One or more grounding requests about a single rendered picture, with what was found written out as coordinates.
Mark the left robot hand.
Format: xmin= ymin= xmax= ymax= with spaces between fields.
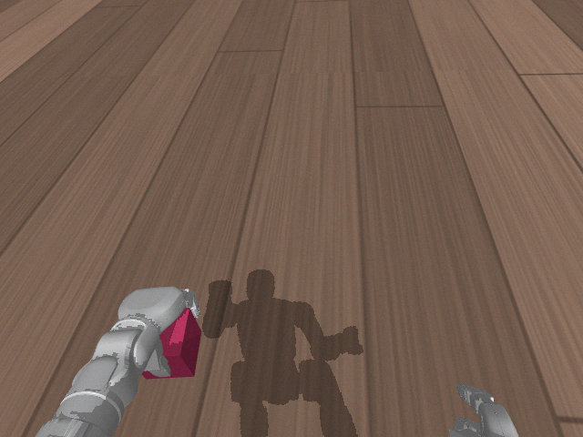
xmin=118 ymin=286 xmax=200 ymax=377

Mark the right robot hand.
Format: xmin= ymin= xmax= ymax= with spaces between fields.
xmin=449 ymin=383 xmax=519 ymax=437

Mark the left robot arm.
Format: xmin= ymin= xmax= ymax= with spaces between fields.
xmin=36 ymin=316 xmax=159 ymax=437

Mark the cube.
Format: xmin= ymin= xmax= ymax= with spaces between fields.
xmin=142 ymin=308 xmax=201 ymax=379

